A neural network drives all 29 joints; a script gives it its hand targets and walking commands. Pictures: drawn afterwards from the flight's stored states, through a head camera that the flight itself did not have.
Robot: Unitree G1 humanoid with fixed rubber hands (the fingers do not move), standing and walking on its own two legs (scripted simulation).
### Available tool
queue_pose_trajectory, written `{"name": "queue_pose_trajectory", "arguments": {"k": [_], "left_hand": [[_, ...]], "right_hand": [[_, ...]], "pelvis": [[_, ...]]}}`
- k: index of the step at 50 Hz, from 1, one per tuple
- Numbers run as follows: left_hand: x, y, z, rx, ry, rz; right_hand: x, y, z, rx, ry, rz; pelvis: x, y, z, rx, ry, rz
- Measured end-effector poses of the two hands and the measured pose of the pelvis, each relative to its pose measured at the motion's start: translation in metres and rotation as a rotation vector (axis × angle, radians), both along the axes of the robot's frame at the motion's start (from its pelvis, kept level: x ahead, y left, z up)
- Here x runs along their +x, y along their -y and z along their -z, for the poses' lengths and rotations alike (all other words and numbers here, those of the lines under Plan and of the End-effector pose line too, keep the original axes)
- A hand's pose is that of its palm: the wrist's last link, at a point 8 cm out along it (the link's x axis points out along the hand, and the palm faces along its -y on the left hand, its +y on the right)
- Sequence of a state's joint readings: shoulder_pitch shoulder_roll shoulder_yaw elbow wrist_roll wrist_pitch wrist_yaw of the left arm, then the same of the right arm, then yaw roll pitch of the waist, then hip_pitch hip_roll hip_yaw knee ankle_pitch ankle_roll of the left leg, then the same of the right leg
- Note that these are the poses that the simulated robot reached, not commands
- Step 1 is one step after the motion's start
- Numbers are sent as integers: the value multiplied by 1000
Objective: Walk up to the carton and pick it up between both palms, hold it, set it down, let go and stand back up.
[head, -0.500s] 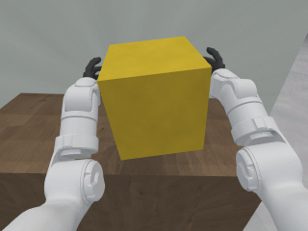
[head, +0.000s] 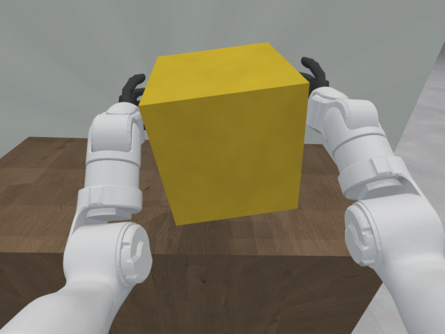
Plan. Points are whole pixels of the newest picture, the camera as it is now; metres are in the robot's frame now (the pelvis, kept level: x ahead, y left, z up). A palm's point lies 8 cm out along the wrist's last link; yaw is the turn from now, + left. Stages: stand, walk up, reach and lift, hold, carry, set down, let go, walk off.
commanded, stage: hold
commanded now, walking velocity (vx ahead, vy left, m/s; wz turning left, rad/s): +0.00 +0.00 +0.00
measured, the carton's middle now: (224, 129) +0.41 +0.01 +0.26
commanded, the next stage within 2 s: none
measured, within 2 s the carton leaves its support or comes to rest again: neither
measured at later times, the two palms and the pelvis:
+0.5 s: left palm (128, 108) +0.36 +0.16 +0.32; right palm (324, 93) +0.36 -0.14 +0.35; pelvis +0.00 +0.00 +0.00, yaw +0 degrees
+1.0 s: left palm (127, 104) +0.36 +0.16 +0.32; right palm (325, 87) +0.36 -0.14 +0.36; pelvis +0.00 +0.00 +0.00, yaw +0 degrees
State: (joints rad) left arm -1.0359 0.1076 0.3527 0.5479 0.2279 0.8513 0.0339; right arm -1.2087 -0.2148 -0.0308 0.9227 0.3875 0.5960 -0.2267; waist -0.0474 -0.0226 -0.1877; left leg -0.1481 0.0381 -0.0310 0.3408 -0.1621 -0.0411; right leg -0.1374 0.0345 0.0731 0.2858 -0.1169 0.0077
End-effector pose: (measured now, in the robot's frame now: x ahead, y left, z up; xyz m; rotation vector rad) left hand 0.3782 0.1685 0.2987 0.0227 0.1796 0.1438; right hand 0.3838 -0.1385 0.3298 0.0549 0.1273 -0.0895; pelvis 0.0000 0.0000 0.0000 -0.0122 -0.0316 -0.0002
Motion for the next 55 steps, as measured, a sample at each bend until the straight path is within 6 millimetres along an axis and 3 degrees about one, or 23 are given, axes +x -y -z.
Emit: {"name": "queue_pose_trajectory", "arguments": {"k": [36, 55], "left_hand": [[-14, 4, -25, -19, 21, 20], [-14, 5, -25, -12, 12, 24]], "right_hand": [[-20, 4, -30, -29, 15, 16], [-20, 5, -28, -26, 2, 17]], "pelvis": [[-1, -1, 0, -1, 1, 0], [-1, -1, 0, -1, 1, 0]]}}
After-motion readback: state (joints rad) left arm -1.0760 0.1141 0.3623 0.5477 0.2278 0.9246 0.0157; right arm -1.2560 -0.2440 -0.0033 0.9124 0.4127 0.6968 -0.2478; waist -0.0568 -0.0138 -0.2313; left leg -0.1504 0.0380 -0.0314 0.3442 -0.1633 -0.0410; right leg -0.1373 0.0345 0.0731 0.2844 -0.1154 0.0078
